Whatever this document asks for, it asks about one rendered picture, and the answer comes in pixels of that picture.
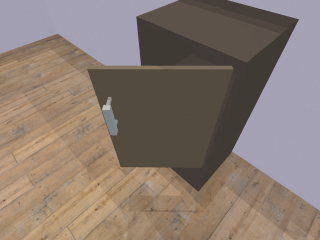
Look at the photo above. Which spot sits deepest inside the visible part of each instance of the handle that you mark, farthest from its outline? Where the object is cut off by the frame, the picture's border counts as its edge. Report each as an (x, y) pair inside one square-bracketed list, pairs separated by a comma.
[(109, 118)]

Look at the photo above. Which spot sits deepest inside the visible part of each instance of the cupboard door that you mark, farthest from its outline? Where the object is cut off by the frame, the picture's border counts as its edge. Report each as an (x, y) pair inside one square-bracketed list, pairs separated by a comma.
[(166, 113)]

